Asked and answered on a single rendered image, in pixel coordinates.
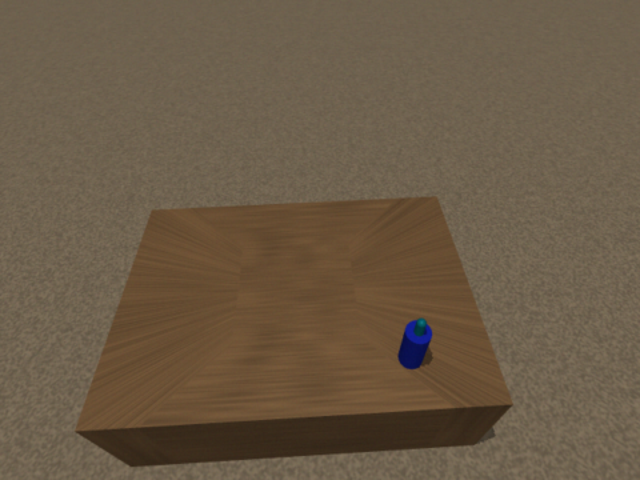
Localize bottle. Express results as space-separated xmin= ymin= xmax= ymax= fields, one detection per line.
xmin=398 ymin=318 xmax=432 ymax=369

